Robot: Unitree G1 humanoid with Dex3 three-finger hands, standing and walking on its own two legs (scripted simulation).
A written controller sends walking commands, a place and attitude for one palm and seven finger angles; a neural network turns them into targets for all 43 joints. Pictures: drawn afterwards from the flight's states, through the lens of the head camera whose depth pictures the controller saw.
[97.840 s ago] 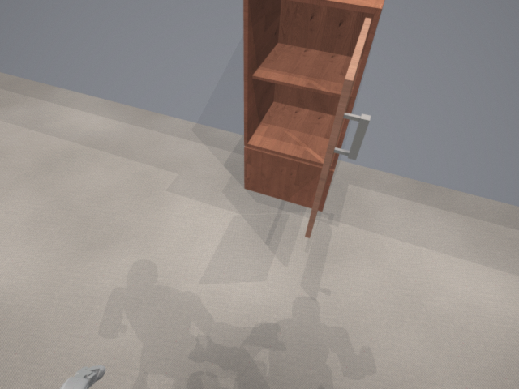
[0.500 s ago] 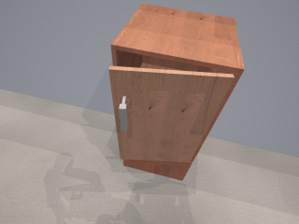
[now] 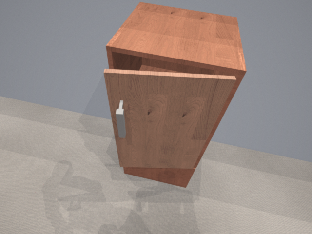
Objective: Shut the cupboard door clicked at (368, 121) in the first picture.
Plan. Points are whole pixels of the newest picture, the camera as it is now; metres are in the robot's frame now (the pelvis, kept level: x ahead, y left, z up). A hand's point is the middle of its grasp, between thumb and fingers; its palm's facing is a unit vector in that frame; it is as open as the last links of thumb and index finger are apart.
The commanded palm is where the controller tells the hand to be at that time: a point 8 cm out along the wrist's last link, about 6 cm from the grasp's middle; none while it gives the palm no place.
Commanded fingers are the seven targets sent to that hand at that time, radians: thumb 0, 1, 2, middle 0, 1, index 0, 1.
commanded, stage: shuffle to correct the standing spot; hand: left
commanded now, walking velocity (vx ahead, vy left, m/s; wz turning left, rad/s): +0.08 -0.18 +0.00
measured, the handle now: (121, 119) +0.47 +0.14 -0.03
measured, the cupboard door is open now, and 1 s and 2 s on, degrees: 12 12 12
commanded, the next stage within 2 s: come to a stop and stand still in 0.14 s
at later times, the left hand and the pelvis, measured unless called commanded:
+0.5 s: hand out of the picture +0.11 +0.08 -0.18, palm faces +0.06 -0.98 -0.20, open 7.2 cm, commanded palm none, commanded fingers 0.00 0.90 0.90 -0.20 -0.30 -0.20 -0.30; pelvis +0.06 -0.10 +0.00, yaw +2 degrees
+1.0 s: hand out of the picture +0.03 +0.14 -0.18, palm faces +0.08 -0.98 -0.18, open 7.3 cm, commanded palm none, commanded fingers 0.00 0.90 0.90 -0.20 -0.30 -0.20 -0.30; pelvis +0.02 -0.04 +0.00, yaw +2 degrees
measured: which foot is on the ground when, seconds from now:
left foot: down 0.00-0.32, up 0.34-0.68, down 0.70-1.00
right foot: up 0.00-0.30, down 0.32-0.70, up 0.72-1.00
